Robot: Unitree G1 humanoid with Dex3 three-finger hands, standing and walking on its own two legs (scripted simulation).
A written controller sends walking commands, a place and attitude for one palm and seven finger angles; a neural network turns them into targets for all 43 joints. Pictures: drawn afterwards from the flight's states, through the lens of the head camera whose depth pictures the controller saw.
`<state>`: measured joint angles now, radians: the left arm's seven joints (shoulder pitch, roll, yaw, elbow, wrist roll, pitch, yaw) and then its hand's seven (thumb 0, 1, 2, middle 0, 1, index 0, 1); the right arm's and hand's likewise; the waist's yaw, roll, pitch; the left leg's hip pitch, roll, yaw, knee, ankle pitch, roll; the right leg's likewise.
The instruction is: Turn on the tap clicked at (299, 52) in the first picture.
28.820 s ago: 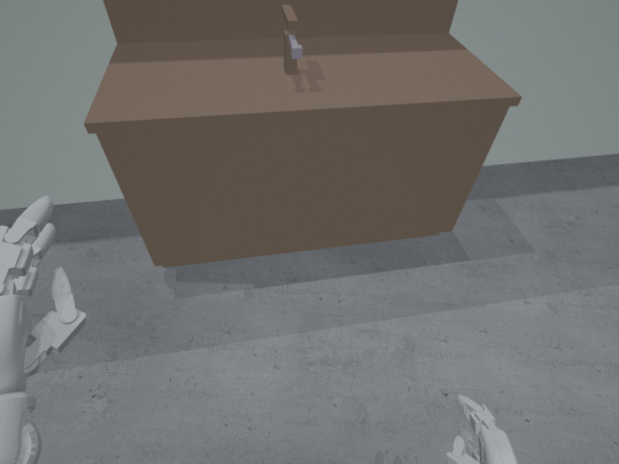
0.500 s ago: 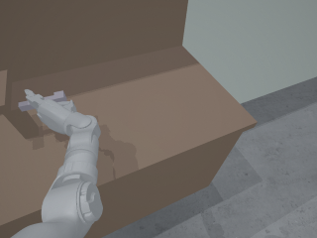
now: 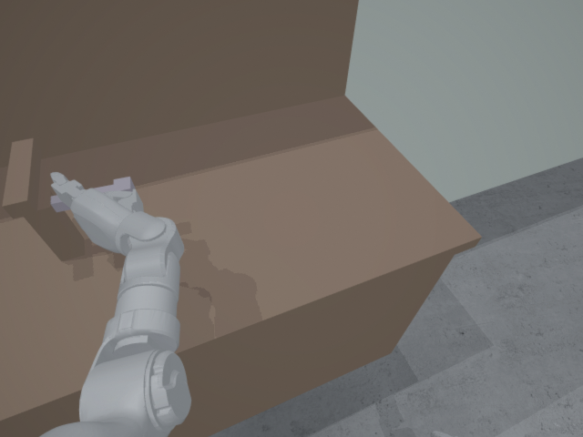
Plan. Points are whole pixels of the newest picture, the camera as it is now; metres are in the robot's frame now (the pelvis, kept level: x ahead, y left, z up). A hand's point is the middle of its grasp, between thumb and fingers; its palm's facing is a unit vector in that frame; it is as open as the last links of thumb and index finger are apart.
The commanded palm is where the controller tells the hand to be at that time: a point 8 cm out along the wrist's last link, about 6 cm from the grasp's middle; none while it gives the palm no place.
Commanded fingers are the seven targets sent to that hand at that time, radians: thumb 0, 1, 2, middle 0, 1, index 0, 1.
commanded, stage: lift the hand up off the lever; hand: left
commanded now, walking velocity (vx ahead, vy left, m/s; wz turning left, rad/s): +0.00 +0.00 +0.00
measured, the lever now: (125, 190) +0.46 +0.26 +0.09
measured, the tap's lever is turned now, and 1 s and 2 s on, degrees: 85 71 55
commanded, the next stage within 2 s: draw the hand back beside the body in 1.06 s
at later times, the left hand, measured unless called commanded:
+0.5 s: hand (129, 200) +0.42 +0.23 +0.11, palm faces +0.85 -0.52 -0.05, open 7.8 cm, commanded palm +0.36 +0.24 +0.15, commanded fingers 0.00 0.90 0.90 -0.15 -0.15 -0.15 -0.15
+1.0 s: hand (124, 204) +0.41 +0.23 +0.11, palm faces +0.84 -0.53 -0.05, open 7.7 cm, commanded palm +0.36 +0.24 +0.17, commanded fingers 0.00 0.90 0.90 -0.15 -0.15 -0.15 -0.15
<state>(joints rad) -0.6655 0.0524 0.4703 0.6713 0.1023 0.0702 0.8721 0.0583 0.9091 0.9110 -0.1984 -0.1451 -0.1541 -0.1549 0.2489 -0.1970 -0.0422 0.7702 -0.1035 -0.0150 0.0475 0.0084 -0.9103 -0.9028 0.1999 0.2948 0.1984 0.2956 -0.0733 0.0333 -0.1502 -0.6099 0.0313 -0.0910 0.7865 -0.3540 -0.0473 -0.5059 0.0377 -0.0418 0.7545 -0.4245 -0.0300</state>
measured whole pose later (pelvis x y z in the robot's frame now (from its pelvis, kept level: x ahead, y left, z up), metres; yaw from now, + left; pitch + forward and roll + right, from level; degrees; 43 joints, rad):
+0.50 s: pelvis +0.01 +0.00 +0.00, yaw +0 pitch +8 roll -1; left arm -0.59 0.01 0.44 0.51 0.05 0.18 0.84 0.03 0.91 0.91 -0.25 -0.18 -0.15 -0.15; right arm 0.20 -0.19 -0.03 0.77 -0.10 -0.04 0.04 0.01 -0.91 -0.90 0.20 0.29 0.20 0.30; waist -0.04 0.04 -0.13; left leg -0.55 0.03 -0.09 0.76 -0.36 -0.05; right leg -0.44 0.04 -0.04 0.73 -0.43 -0.03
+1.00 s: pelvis +0.01 +0.00 +0.01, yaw +0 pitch +7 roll -1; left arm -0.56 0.01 0.44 0.44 0.03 0.25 0.82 0.02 0.92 0.91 -0.28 -0.21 -0.16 -0.16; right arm 0.16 -0.19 -0.03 0.78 -0.09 -0.07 0.02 0.01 -0.91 -0.90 0.20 0.29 0.20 0.30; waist -0.03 0.03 -0.11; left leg -0.51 0.03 -0.08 0.73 -0.34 -0.05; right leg -0.41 0.04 -0.04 0.70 -0.41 -0.03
